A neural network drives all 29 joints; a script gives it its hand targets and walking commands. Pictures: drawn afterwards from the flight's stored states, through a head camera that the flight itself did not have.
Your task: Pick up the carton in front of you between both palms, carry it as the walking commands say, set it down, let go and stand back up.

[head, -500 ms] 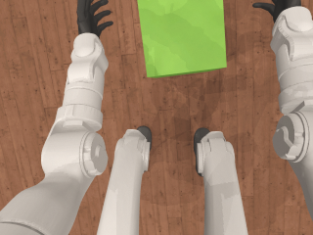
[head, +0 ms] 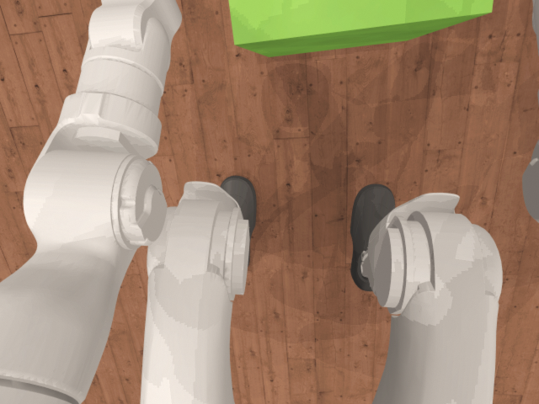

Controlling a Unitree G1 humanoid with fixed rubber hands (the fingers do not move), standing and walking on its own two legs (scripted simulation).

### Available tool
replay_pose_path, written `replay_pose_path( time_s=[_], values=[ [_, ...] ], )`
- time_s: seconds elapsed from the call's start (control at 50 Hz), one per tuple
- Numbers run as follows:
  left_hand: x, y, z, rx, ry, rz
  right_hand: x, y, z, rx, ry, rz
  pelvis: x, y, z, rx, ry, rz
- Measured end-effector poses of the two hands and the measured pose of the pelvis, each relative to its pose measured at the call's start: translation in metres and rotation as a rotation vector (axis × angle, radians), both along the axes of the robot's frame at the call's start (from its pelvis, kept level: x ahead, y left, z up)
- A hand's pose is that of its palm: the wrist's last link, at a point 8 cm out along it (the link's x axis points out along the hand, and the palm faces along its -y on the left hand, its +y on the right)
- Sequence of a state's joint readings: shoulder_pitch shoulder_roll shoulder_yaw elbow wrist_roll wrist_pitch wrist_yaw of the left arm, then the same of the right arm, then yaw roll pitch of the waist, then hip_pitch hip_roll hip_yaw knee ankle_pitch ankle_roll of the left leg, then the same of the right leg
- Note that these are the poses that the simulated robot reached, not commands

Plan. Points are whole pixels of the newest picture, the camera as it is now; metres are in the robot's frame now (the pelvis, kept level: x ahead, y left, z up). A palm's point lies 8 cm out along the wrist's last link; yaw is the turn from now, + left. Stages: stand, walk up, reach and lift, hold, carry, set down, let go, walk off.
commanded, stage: reach and lift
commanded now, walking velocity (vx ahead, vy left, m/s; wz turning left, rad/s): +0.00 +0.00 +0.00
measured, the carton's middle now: out of the picture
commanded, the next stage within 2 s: none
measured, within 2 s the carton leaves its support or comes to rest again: leaves its support in 0.80 s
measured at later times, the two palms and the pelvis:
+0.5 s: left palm out of the picture +0.55 +0.12 -0.18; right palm out of the picture +0.58 -0.18 -0.18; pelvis +0.00 +0.00 +0.00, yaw +0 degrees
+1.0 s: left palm out of the picture +0.55 +0.12 -0.11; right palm out of the picture +0.56 -0.18 -0.11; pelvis +0.01 +0.01 +0.01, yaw -2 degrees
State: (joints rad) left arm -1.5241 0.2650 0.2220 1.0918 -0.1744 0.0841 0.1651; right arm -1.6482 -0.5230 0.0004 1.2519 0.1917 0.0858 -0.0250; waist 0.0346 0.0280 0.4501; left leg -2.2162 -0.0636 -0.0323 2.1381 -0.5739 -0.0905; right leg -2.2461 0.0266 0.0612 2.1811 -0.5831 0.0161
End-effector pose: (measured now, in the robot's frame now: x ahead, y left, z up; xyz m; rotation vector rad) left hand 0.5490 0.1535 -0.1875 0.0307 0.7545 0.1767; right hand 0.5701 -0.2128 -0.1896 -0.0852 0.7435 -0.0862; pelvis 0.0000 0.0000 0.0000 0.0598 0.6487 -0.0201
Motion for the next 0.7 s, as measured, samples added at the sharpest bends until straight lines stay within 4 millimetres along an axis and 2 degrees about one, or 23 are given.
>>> replay_pose_path(
  time_s=[0.08,0.18,0.38,0.5,0.7],
  values=[
    [0.004,0.001,-0.005,0.002,-0.010,0.003,0.007,0.003,-0.004,0.000,-0.018,0.009,0.005,0.000,-0.006,0.000,-0.010,0.001],
    [0.009,0.000,-0.001,0.001,-0.031,0.002,0.016,0.011,0.001,0.006,-0.041,0.021,0.008,0.000,-0.011,0.002,-0.007,0.002],
    [0.004,-0.008,0.003,-0.012,-0.024,-0.011,0.007,0.018,0.004,0.012,-0.024,0.029,0.003,0.002,-0.008,-0.001,-0.001,0.005],
    [0.005,-0.031,0.004,-0.037,-0.031,-0.031,0.007,0.031,0.005,0.019,-0.021,0.049,-0.002,0.002,-0.005,-0.003,-0.023,0.002],
    [0.011,-0.027,0.006,-0.049,-0.004,-0.028,0.010,0.034,0.008,0.042,0.016,0.082,0.003,-0.001,-0.012,-0.003,-0.031,0.000]
  ],
)
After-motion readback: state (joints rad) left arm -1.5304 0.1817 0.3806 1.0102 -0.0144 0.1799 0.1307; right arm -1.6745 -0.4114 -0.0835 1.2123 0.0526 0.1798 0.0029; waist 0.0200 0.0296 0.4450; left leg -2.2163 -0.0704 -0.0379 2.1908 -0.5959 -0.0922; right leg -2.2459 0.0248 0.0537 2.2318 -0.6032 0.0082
